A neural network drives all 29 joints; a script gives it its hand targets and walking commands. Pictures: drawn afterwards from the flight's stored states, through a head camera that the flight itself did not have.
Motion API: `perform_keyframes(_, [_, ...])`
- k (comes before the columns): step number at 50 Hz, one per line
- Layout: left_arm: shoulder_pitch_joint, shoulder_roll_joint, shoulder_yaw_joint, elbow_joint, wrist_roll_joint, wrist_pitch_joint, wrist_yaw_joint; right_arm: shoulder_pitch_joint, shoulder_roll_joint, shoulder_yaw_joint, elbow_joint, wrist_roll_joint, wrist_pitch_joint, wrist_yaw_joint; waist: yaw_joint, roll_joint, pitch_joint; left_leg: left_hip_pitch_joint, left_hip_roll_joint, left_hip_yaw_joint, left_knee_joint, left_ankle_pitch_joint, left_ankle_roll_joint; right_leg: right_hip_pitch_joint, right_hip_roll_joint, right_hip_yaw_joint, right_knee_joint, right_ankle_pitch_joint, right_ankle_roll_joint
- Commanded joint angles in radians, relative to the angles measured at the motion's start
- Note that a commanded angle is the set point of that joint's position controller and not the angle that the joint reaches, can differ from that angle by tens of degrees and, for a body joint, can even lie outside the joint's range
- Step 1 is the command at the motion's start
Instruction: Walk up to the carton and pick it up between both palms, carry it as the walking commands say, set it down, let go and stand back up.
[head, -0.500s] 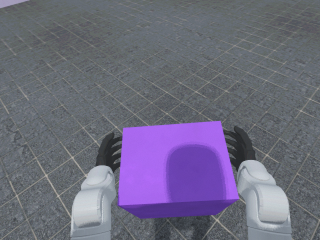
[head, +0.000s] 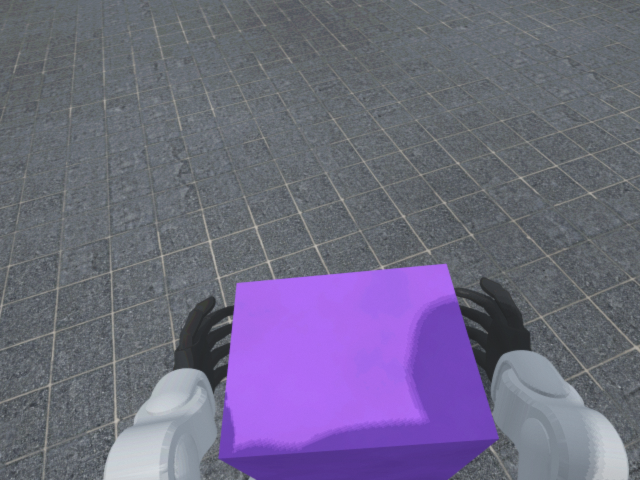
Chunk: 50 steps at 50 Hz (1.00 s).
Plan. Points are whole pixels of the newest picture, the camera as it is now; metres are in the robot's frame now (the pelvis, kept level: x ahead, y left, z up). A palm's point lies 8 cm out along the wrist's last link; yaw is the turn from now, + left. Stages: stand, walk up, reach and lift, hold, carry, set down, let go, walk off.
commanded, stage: carry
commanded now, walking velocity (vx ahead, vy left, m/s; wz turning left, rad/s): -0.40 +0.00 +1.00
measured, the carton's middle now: (351, 391) +0.23 -0.01 +0.00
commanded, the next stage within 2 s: none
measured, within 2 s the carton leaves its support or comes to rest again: neither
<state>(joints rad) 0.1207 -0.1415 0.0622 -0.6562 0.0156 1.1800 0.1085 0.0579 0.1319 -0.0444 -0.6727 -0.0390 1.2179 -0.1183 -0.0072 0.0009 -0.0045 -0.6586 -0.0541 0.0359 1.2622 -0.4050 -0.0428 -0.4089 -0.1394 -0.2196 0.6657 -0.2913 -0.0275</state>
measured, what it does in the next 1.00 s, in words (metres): walks backwards, turning left: left foot, then right foot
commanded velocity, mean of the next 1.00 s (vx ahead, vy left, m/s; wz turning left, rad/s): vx -0.31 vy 0.00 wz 0.78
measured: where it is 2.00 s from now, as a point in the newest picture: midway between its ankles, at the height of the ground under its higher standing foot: outside the picture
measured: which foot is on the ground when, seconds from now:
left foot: up 0.00-0.14, down 0.16-0.52, up 0.54-0.84, down 0.86-1.00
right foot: down 0.00-0.16, up 0.18-0.48, down 0.50-0.88, up 0.90-1.00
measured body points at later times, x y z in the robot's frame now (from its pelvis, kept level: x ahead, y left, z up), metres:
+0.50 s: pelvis -0.21 +0.01 -0.02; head -0.17 +0.00 +0.43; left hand -0.04 +0.26 +0.08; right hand +0.10 -0.03 +0.06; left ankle -0.13 +0.17 -0.72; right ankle -0.20 -0.08 -0.73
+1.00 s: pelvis -0.42 -0.06 -0.01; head -0.43 -0.03 +0.44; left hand -0.43 +0.23 +0.03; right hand -0.16 +0.07 +0.05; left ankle -0.52 +0.01 -0.72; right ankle -0.29 -0.11 -0.66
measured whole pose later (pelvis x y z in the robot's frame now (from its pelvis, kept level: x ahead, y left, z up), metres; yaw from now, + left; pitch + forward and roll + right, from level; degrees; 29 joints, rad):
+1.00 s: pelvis -0.42 -0.06 -0.01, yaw +52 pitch +1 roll -1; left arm 0.06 -0.13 0.10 -0.50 0.04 1.20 0.12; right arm -0.02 0.13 -0.06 -0.45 -0.06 1.19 -0.10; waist 0.07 -0.04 0.01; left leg -0.36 0.05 0.06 0.75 -0.41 0.00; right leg -0.65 -0.17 -0.13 1.17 -0.49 0.10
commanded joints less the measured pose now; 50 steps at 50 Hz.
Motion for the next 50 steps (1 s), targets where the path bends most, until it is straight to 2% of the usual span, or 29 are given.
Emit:
perform_keyframes(1, [-0.47,-0.725,-0.707,-0.193,-0.282,-0.006,-0.081,-0.362,0.777,0.71,-0.1,0.314,-0.016,0.121,-0.014,-0.11,-0.233,0.078,0.093,0.06,-0.123,-0.061,-0.029,0.176,-0.308,0.085,-0.145,0.675,-0.114])
perform_keyframes(4, [-0.37,-0.693,-0.69,-0.152,-0.251,0.009,-0.066,-0.314,0.747,0.703,-0.06,0.315,0.004,0.12,0.006,-0.208,-0.275,0.192,0.095,0.103,-0.423,-0.137,-0.024,0.212,-0.349,0.042,-0.091,0.686,-0.068])
perform_keyframes(6, [-0.322,-0.666,-0.672,-0.096,-0.228,0.021,-0.053,-0.279,0.709,0.693,-0.022,0.302,0.019,0.118,0.003,-0.212,-0.301,0.267,0.073,0.157,-0.668,-0.066,-0.016,0.237,-0.354,0.011,0.015,0.73,-0.041])
perform_keyframes(7, [-0.311,-0.647,-0.659,-0.066,-0.214,0.026,-0.048,-0.264,0.696,0.688,0.006,0.298,0.025,0.118,-0.012,-0.146,-0.301,0.373,0.091,0.115,-0.854,0.088,-0.001,0.156,-0.305,-0.024,0.116,0.566,0.022])
perform_keyframes(9, [-0.324,-0.629,-0.652,-0.067,-0.208,0.027,-0.051,-0.307,0.637,0.67,-0.014,0.294,0.016,0.118,0.0,0.388,-0.272,0.603,0.571,-0.508,-0.759,1.333,0.167,-0.389,-0.063,-0.026,0.506,-0.553,0.16])
perform_keyframes(10, [-0.384,-0.664,-0.681,-0.066,-0.23,0.02,-0.057,-0.37,0.675,0.671,-0.026,0.305,0.013,0.129,-0.005,0.269,-0.275,0.495,0.521,-0.417,-0.782,1.396,0.199,-0.28,-0.046,0.092,0.621,-0.477,0.163])
perform_keyframes(11, [-0.466,-0.722,-0.723,-0.086,-0.269,0.014,-0.074,-0.365,0.711,0.648,-0.006,0.286,0.01,0.134,-0.024,0.28,-0.224,0.355,0.468,-0.373,-0.779,1.165,0.251,-0.237,-0.035,0.125,0.64,-0.383,0.171])
perform_keyframes(12, [-0.532,-0.777,-0.742,-0.1,-0.298,0.005,-0.095,-0.398,0.76,0.645,-0.046,0.288,-0.001,0.137,-0.018,0.184,-0.188,0.244,0.41,-0.357,-0.824,0.919,0.235,-0.197,-0.018,0.119,0.693,-0.275,0.155])
perform_keyframes(13, [-0.578,-0.832,-0.755,-0.117,-0.338,-0.01,-0.113,-0.423,0.813,0.642,-0.054,0.292,-0.021,0.141,-0.011,0.178,-0.168,0.177,0.37,-0.339,-0.844,0.785,0.236,-0.178,0.006,0.127,0.736,-0.238,0.138])
perform_keyframes(16, [-0.62,-0.881,-0.78,-0.14,-0.359,-0.034,-0.124,-0.439,0.847,0.638,-0.055,0.281,-0.047,0.152,0.003,0.23,-0.236,0.345,0.308,-0.24,-0.782,0.711,0.189,-0.249,0.008,0.154,0.612,-0.182,0.121])
perform_keyframes(20, [-0.554,-0.837,-0.766,-0.132,-0.347,-0.036,-0.11,-0.274,0.799,0.605,0.008,0.246,-0.048,0.136,-0.007,0.301,-0.36,0.379,0.319,-0.385,-0.794,0.809,0.198,-0.075,0.064,0.189,0.309,-0.209,0.105])
perform_keyframes(22, [-0.488,-0.804,-0.722,-0.08,-0.326,-0.025,-0.107,-0.266,0.766,0.617,0.01,0.242,-0.035,0.125,-0.01,0.259,-0.377,0.359,0.307,-0.429,-0.81,0.817,0.19,0.037,0.097,0.176,0.132,-0.193,0.099])
perform_keyframes(24, [-0.406,-0.791,-0.669,-0.013,-0.297,-0.016,-0.111,-0.332,0.743,0.655,-0.036,0.262,-0.028,0.117,0.0,0.194,-0.394,0.271,0.228,-0.406,-0.811,0.662,0.11,0.217,0.063,0.151,-0.136,-0.089,0.089])
perform_keyframes(25, [-0.398,-0.786,-0.646,0.019,-0.28,-0.014,-0.115,-0.341,0.746,0.675,-0.038,0.272,-0.022,0.113,0.003,0.0,-0.392,0.166,0.134,-0.293,-0.707,0.364,0.05,0.344,-0.072,0.22,-0.306,0.06,0.054])
perform_keyframes(26, [-0.387,-0.765,-0.619,0.044,-0.259,-0.013,-0.12,-0.353,0.74,0.698,-0.056,0.272,-0.014,0.113,-0.019,-0.364,-0.339,0.055,-0.025,-0.088,-0.356,-0.023,0.003,0.308,-0.338,0.383,-0.342,0.272,-0.036])
perform_keyframes(27, [-0.36,-0.799,-0.604,0.064,-0.255,-0.02,-0.127,-0.426,0.737,0.715,-0.095,0.288,-0.014,0.121,-0.004,-0.463,-0.318,0.019,0.006,0.007,-0.038,-0.117,-0.047,0.228,-0.49,0.378,-0.328,0.505,-0.139])
perform_keyframes(28, [-0.365,-0.83,-0.567,0.075,-0.238,-0.037,-0.135,-0.568,0.769,0.776,-0.177,0.322,-0.023,0.138,0.004,-0.436,-0.245,0.016,0.087,-0.031,0.152,-0.096,-0.051,0.108,-0.488,0.303,-0.34,0.488,-0.185])
perform_keyframes(30, [-0.478,-0.858,-0.564,0.014,-0.237,-0.04,-0.14,-0.636,0.834,0.781,-0.135,0.364,-0.018,0.154,-0.016,-0.208,-0.142,0.059,0.085,-0.044,0.29,0.005,-0.051,-0.033,-0.343,0.128,-0.354,0.228,-0.092])
perform_keyframes(32, [-0.531,-0.816,-0.569,-0.053,-0.24,-0.05,-0.128,-0.62,0.835,0.784,-0.124,0.39,-0.014,0.161,-0.024,-0.193,-0.138,0.051,0.096,-0.004,0.22,-0.003,-0.066,0.02,-0.284,0.061,-0.321,0.098,-0.073])
perform_keyframes(35, [-0.512,-0.745,-0.582,-0.075,-0.208,-0.029,-0.092,-0.467,0.8,0.742,0.008,0.375,0.016,0.163,-0.021,-0.149,-0.18,0.088,0.109,0.072,-0.018,-0.058,-0.08,0.144,-0.266,-0.015,-0.206,0.294,-0.093])
perform_keyframes(39, [-0.413,-0.683,-0.562,0.024,-0.172,0.007,-0.064,-0.402,0.68,0.688,0.073,0.341,0.042,0.15,-0.004,-0.244,-0.255,0.193,0.115,0.119,-0.37,-0.207,-0.066,0.262,-0.362,0.0,-0.12,0.668,-0.085])
perform_keyframes(41, [-0.405,-0.673,-0.562,0.07,-0.161,0.021,-0.054,-0.384,0.643,0.646,0.116,0.314,0.05,0.146,-0.006,-0.272,-0.299,0.324,0.097,0.143,-0.621,-0.143,-0.048,0.225,-0.37,0.005,-0.05,0.584,-0.051])
perform_keyframes(42, [-0.43,-0.668,-0.566,0.088,-0.163,0.021,-0.057,-0.377,0.64,0.624,0.138,0.3,0.044,0.147,-0.036,-0.15,-0.293,0.43,0.115,0.08,-0.861,0.023,-0.04,0.106,-0.303,-0.027,0.066,0.368,0.012])
perform_keyframes(43, [-0.469,-0.665,-0.578,0.069,-0.171,0.015,-0.062,-0.396,0.646,0.618,0.134,0.297,0.031,0.145,-0.046,0.16,-0.252,0.576,0.328,-0.254,-0.925,0.426,0.015,-0.223,-0.174,-0.042,0.229,-0.096,0.097])
perform_keyframes(44, [-0.497,-0.696,-0.601,0.056,-0.196,0.005,-0.072,-0.431,0.649,0.611,0.12,0.291,0.012,0.145,-0.019,0.437,-0.251,0.579,0.589,-0.568,-0.874,0.938,0.137,-0.421,-0.051,-0.01,0.451,-0.485,0.163])
perform_keyframes(45, [-0.585,-0.751,-0.649,0.036,-0.237,-0.009,-0.083,-0.45,0.711,0.607,0.12,0.281,-0.005,0.152,-0.017,0.305,-0.243,0.502,0.532,-0.421,-0.877,0.993,0.157,-0.324,-0.041,0.083,0.526,-0.404,0.141])
perform_keyframes(46, [-0.741,-0.818,-0.741,-0.039,-0.318,-0.031,-0.102,-0.484,0.767,0.591,0.097,0.259,-0.03,0.15,-0.031,0.306,-0.229,0.408,0.468,-0.335,-0.878,0.843,0.19,-0.256,-0.03,0.122,0.547,-0.326,0.149])
perform_keyframes(47, [-0.77,-0.915,-0.784,-0.092,-0.362,-0.047,-0.127,-0.492,0.838,0.597,0.039,0.257,-0.052,0.152,-0.024,0.19,-0.215,0.365,0.401,-0.289,-0.9,0.64,0.169,-0.234,-0.014,0.129,0.595,-0.207,0.144])
perform_keyframes(50, [-0.829,-0.989,-0.83,-0.127,-0.431,-0.075,-0.156,-0.474,0.902,0.56,0.055,0.237,-0.098,0.16,-0.019,0.255,-0.253,0.469,0.348,-0.151,-0.897,0.418,0.157,-0.318,0.039,0.205,0.646,-0.142,0.12])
